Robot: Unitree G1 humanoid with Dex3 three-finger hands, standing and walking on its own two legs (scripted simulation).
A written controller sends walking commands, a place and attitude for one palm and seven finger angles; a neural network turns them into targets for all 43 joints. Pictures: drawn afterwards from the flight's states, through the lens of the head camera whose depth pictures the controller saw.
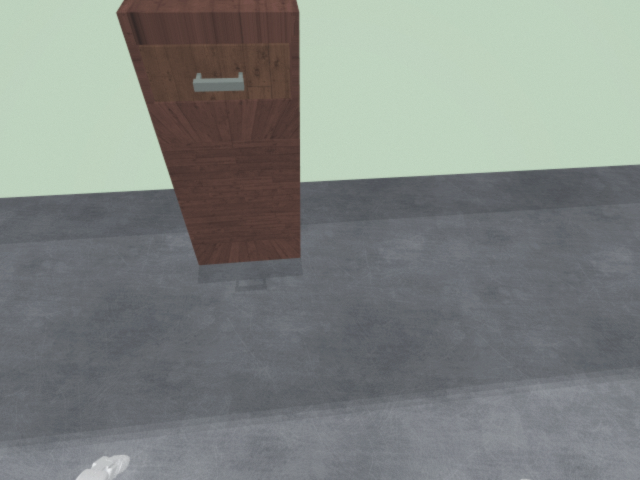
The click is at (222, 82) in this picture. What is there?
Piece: drawer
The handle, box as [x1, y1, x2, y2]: [193, 72, 243, 91]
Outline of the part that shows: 242,72 239,72 237,78 201,79 200,73 197,73 196,78 193,79 194,90 243,90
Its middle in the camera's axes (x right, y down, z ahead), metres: -0.26 -0.39 +0.96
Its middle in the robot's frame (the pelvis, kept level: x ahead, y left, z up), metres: +0.98 +0.31 +0.01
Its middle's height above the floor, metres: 0.77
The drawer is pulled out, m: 0.00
